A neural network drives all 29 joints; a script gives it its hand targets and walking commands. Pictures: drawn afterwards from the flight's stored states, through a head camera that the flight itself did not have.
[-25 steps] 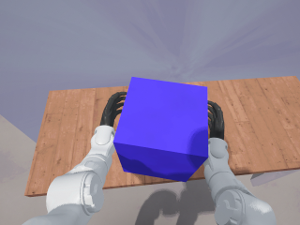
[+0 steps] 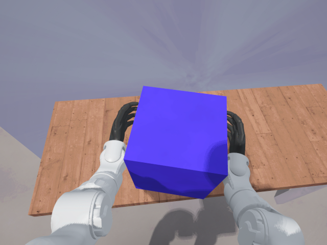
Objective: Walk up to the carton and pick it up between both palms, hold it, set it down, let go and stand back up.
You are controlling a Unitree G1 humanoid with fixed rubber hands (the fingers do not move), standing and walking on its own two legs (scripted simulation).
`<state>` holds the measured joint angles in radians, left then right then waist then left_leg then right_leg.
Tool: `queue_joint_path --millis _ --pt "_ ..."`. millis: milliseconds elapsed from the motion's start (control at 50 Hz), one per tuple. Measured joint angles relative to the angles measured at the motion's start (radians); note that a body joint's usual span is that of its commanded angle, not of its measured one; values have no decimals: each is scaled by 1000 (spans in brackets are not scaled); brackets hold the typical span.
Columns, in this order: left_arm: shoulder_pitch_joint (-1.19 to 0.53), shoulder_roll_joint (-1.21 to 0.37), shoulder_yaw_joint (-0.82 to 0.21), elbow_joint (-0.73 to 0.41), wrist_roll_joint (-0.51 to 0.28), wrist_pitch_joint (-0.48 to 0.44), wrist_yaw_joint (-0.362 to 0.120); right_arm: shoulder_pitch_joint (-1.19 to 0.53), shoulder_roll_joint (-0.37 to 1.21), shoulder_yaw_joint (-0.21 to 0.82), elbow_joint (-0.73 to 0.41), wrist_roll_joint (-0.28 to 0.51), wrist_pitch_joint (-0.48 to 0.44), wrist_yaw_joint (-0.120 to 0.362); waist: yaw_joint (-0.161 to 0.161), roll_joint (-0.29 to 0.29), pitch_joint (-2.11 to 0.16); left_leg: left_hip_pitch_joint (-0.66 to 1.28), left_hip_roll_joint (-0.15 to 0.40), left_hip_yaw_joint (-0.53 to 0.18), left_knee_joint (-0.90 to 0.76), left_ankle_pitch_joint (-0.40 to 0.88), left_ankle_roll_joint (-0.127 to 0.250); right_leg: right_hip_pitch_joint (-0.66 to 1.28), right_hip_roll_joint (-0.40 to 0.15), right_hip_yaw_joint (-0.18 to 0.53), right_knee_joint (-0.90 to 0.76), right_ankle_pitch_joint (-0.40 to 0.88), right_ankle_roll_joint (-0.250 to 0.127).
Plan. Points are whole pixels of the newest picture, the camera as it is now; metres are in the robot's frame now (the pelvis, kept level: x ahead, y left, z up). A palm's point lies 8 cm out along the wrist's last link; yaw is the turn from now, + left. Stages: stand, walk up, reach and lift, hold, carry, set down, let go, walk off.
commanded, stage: reach and lift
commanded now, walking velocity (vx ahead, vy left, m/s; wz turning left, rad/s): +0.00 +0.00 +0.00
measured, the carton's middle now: (176, 147) +0.39 -0.03 -0.04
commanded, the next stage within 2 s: none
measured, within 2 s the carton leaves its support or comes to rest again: leaves its support in 0.50 s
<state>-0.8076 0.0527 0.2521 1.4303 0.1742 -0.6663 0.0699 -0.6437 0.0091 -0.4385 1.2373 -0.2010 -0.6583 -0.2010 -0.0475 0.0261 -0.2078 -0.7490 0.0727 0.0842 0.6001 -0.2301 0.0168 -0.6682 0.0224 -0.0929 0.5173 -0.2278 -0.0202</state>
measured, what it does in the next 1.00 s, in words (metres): stands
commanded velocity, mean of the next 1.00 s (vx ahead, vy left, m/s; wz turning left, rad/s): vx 0.00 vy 0.00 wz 0.00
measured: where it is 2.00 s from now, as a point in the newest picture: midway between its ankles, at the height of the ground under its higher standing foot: outside the picture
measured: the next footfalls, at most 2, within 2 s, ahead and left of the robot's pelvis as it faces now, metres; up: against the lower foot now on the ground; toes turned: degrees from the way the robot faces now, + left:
none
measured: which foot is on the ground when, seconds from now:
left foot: down 0.00-1.00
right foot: down 0.00-1.00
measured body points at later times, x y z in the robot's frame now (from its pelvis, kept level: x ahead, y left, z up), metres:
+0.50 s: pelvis +0.00 +0.00 -0.01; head +0.06 +0.01 +0.44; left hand +0.41 +0.13 +0.02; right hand +0.38 -0.17 +0.01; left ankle +0.01 +0.10 -0.72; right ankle -0.01 -0.11 -0.72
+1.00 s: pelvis -0.01 +0.01 +0.02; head -0.04 +0.03 +0.47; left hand +0.40 +0.15 +0.15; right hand +0.38 -0.16 +0.14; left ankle +0.01 +0.11 -0.72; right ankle -0.01 -0.11 -0.72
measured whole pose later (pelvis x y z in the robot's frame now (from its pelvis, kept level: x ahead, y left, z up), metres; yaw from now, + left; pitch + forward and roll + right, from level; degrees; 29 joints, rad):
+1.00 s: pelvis -0.01 +0.01 +0.02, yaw +2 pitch +6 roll -2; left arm -0.74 0.07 0.06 0.93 0.03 0.05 0.11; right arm -0.64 -0.04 -0.20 0.84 0.09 0.03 -0.21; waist -0.05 0.01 -0.20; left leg -0.39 0.03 0.07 0.47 -0.18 0.03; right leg -0.30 0.00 -0.10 0.37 -0.18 0.00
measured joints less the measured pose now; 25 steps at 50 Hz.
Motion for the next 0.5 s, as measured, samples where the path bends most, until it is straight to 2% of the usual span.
queue_joint_path --millis 140,260,400,500 --pt "-12 6 -41 15 -43 -10 6 -17 -14 33 31 29 -17 -8 9 -6 -11 -20 1 -3 -3 12 0 -20 1 -3 -2 10 -3" --pt "-26 20 -99 36 -96 15 16 -38 -20 67 55 62 11 -13 8 -1 -34 -51 3 -12 8 14 -1 -44 4 -11 1 13 -5" --pt "-8 31 -211 17 -183 65 35 -11 -28 187 5 168 88 -24 -1 19 -63 -72 2 -24 35 0 0 -56 2 -22 19 1 -2" --pt "25 34 -295 -43 -244 146 52 35 -38 280 -97 252 203 -30 -7 38 -84 -68 -4 -32 57 -16 4 -46 -4 -29 37 -16 3"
